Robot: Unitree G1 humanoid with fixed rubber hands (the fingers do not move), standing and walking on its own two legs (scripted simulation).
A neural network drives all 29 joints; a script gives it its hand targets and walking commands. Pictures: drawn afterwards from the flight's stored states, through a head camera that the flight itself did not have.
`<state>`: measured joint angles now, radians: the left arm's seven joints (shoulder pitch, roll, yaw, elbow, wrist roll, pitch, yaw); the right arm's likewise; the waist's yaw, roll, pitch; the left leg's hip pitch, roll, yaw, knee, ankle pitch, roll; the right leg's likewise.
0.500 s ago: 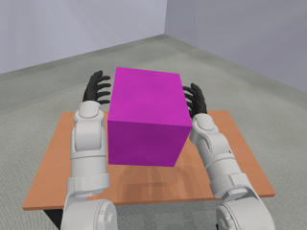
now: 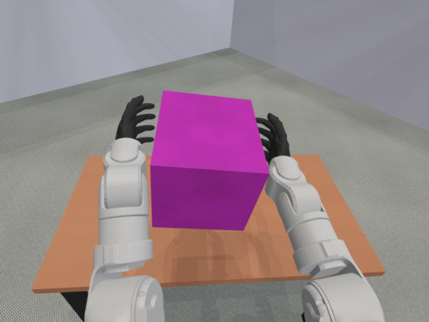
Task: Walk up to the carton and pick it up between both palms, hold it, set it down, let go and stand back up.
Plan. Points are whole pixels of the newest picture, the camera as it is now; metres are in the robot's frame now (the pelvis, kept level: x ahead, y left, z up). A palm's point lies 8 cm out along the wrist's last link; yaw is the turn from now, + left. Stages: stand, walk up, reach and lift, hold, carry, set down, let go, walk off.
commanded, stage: hold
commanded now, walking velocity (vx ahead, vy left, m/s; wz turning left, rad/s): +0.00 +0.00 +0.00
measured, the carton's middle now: (203, 160) +0.37 +0.01 +0.14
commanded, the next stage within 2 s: none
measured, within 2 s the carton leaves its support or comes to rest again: neither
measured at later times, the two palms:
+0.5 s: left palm (130, 139) +0.36 +0.13 +0.20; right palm (277, 156) +0.35 -0.13 +0.17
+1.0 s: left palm (129, 141) +0.35 +0.13 +0.20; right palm (277, 157) +0.35 -0.13 +0.17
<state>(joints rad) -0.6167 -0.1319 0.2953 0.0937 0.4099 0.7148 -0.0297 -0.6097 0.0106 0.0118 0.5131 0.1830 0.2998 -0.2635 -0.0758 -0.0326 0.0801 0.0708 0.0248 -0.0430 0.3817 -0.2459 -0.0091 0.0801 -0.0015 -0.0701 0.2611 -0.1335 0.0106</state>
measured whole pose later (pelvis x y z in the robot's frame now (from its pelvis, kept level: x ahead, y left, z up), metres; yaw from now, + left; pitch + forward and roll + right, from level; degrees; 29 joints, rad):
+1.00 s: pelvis +0.00 +0.00 +0.00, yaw +0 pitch -12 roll -2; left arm -0.61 -0.13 0.28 0.09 0.40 0.72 -0.02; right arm -0.60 0.01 0.01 0.50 0.18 0.29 -0.27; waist -0.08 -0.03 0.08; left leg 0.06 0.02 -0.04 0.38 -0.24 -0.01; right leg 0.07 0.00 -0.07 0.27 -0.14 0.01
